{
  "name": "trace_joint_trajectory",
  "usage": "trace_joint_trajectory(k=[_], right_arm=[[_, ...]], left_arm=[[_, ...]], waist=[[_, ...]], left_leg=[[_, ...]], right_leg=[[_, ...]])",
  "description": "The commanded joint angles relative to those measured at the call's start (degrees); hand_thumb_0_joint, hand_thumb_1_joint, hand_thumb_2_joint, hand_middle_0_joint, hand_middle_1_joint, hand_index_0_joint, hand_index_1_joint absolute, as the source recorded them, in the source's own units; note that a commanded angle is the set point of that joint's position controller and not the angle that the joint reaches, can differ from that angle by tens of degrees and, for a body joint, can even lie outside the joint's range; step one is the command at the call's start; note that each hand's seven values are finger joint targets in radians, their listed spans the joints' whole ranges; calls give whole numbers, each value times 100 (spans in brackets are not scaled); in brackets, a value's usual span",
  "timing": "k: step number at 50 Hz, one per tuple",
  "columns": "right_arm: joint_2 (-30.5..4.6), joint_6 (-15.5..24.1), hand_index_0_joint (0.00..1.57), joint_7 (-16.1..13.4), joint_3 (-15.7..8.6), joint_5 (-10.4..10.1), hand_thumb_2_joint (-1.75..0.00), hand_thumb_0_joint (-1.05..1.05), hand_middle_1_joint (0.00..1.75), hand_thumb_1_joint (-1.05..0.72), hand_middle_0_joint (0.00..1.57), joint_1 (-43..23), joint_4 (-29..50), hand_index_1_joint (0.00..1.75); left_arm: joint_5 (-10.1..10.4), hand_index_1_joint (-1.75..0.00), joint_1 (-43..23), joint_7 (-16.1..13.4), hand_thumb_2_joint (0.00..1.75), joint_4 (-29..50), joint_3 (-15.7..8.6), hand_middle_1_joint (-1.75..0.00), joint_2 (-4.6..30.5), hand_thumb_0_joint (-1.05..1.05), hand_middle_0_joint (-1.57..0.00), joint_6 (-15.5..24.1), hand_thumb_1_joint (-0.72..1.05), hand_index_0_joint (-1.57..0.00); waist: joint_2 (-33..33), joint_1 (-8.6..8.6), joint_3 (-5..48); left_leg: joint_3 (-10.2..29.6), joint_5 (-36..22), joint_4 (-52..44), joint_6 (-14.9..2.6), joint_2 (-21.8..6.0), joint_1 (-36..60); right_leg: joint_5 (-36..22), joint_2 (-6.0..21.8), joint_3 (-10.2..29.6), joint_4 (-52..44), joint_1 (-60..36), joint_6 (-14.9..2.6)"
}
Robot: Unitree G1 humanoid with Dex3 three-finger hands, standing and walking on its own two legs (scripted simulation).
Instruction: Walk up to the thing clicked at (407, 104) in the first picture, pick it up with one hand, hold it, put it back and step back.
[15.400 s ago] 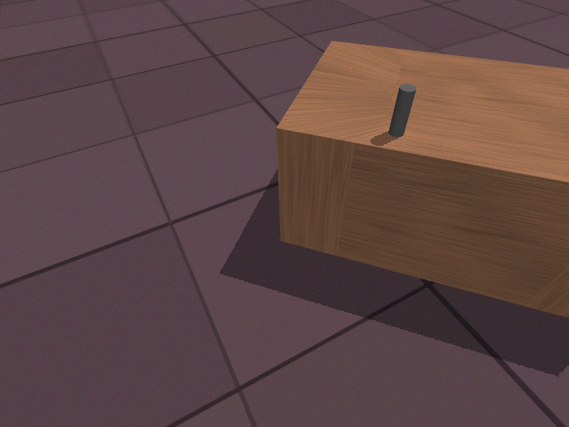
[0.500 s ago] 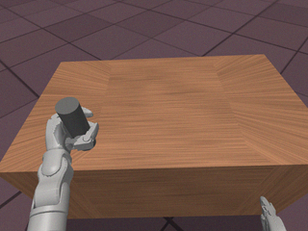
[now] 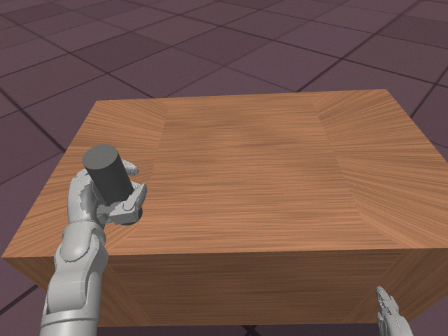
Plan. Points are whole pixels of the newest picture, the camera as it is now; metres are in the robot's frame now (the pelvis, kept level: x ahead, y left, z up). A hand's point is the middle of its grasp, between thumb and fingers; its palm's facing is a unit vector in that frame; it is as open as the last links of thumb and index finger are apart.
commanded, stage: hold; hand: left
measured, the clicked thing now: (116, 189) +0.33 +0.19 +0.15
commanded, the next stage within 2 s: none
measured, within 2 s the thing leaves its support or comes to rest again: neither
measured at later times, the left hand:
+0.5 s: hand (126, 189) +0.33 +0.17 +0.15, palm faces +0.17 -0.99 +0.00, open 6.3 cm
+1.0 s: hand (120, 185) +0.33 +0.17 +0.16, palm faces +0.18 -0.98 +0.00, open 6.3 cm
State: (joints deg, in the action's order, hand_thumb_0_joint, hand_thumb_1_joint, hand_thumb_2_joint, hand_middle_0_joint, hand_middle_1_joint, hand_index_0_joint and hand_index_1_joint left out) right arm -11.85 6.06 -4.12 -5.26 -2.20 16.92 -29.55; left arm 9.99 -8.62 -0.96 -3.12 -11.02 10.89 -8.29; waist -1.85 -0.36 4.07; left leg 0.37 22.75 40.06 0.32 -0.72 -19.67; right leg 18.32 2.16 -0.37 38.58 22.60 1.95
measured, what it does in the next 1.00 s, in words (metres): stands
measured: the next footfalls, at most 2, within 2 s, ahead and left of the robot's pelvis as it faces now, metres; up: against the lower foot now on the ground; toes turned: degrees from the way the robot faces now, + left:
none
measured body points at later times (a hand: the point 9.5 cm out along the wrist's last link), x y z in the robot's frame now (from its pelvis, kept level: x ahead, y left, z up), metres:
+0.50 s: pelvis +0.00 +0.00 +0.01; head -0.01 -0.01 +0.46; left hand +0.32 +0.22 +0.15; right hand +0.16 -0.26 -0.07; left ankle -0.02 +0.12 -0.72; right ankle +0.02 -0.14 -0.72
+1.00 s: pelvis +0.00 +0.00 +0.01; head -0.01 -0.01 +0.46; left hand +0.31 +0.23 +0.17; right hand +0.16 -0.26 -0.07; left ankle -0.02 +0.12 -0.72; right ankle +0.02 -0.14 -0.72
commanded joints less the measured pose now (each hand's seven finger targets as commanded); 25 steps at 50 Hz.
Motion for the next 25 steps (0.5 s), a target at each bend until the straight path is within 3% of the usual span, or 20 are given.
trace_joint_trajectory(k=[1,3,4,6,9,11,12,13,15,17,19,20,21,22,23,24,25], right_arm=[[-753,398,5,-22,-299,1,-5,0,5,54,5,-600,894,5],[-757,431,5,-12,-302,13,-5,0,5,53,5,-593,849,5],[-608,441,5,-1,-191,9,-5,0,5,54,5,-632,880,5],[-760,469,5,-8,-316,21,-5,0,5,54,5,-599,853,5],[-577,463,5,12,-174,17,-5,0,5,54,5,-452,765,5],[-764,475,5,30,-307,19,-5,0,5,53,5,-464,845,5],[-702,474,5,35,-255,10,-5,0,5,54,5,-615,884,5],[-738,481,5,26,-305,17,-5,0,5,54,5,-553,884,5],[-677,491,5,28,-280,28,-5,0,5,54,5,-535,696,5],[-845,543,5,20,-408,39,-5,0,5,54,5,-602,691,5],[-599,561,5,25,-201,36,-5,0,5,54,5,-769,668,5],[-707,574,5,14,-303,38,-5,0,5,53,5,-750,701,5],[-649,598,5,23,-206,38,-5,0,5,54,5,-770,794,5],[-647,609,5,18,-244,32,-5,0,5,53,5,-828,817,5],[-638,603,5,5,-241,47,-5,0,5,54,5,-554,722,5],[-636,602,5,7,-250,33,-5,0,5,54,5,-656,632,5],[-706,598,5,-1,-300,46,-5,0,5,54,5,-498,654,5]], left_arm=[[98,-147,-2099,-16,132,1641,-198,-149,718,0,-142,394,56,-145],[94,-147,-1938,-4,132,1589,-238,-149,722,0,-140,369,51,-143],[95,-147,-1926,14,132,1671,-198,-149,697,0,-141,340,52,-144],[129,-147,-1884,24,132,1724,-270,-148,728,0,-140,260,50,-143],[111,-146,-1750,23,131,1809,-300,-147,726,0,-138,148,50,-141],[107,-145,-1693,16,131,1928,-263,-146,702,0,-138,107,53,-141],[85,-144,-1741,-3,130,2011,-258,-146,709,0,-137,80,52,-140],[84,-144,-1784,2,131,1952,-324,-146,756,0,-138,65,55,-141],[78,-145,-1831,0,130,1878,-292,-146,712,0,-138,68,55,-141],[98,-144,-1991,1,130,1863,-296,-145,720,0,-137,106,56,-140],[74,-144,-2196,4,130,1995,-199,-146,666,0,-138,139,54,-141],[76,-145,-2161,-7,130,1860,-335,-147,788,0,-139,141,52,-142],[70,-146,-2135,-4,132,1998,-295,-147,757,0,-138,164,53,-141],[76,-147,-2067,-16,133,1998,-417,-148,840,0,-139,173,51,-141],[96,-146,-1959,3,131,2024,-389,-147,800,0,-138,163,51,-141],[102,-146,-1910,-5,132,1923,-424,-147,825,0,-138,128,53,-141],[84,-144,-1778,4,130,1788,-451,-145,844,0,-137,81,54,-140]], waist=[[-64,-9,1118],[158,-12,1078],[127,33,1099],[246,4,1033],[137,30,1077],[173,-15,1114],[92,70,1020],[118,-11,1053],[125,-15,939],[142,-51,1025],[-17,2,1079],[182,-24,1068],[215,-1,1194],[214,33,1195],[168,-11,1311],[62,51,1119],[161,-21,1217]], left_leg=[[-4,-1754,-742,66,5,362],[-15,-1608,-762,16,30,354],[-37,-1620,-747,-1,52,314],[-58,-1497,-763,-35,77,319],[-95,-1720,-753,-36,93,424],[-71,-1868,-787,-8,66,482],[-72,-1751,-818,2,74,428],[-68,-1711,-833,-5,70,471],[-47,-1707,-855,1,59,445],[-30,-1904,-855,22,30,503],[-61,-1861,-817,1,73,556],[-58,-1763,-830,-28,77,534],[-66,-1750,-823,-44,98,571],[-83,-1660,-831,-62,121,562],[-66,-1800,-829,-54,107,654],[-82,-1814,-842,-41,118,585],[-89,-1977,-811,-42,111,661]], right_leg=[[-1304,-211,-271,-430,-637,-201],[-1234,-199,-265,-501,-707,-181],[-1260,-185,-259,-543,-740,-173],[-1206,-175,-262,-609,-753,-150],[-1409,-152,-249,-615,-791,-152],[-1507,-168,-267,-588,-857,-171],[-1388,-173,-261,-629,-811,-179],[-1363,-171,-253,-669,-807,-171],[-1346,-170,-255,-684,-789,-173],[-1496,-184,-260,-634,-810,-179],[-1498,-150,-229,-670,-838,-168],[-1441,-150,-233,-705,-874,-149],[-1456,-133,-223,-719,-979,-143],[-1384,-126,-223,-764,-995,-136],[-1502,-130,-232,-748,-1058,-142],[-1504,-130,-242,-749,-989,-150],[-1669,-130,-239,-733,-1021,-138]])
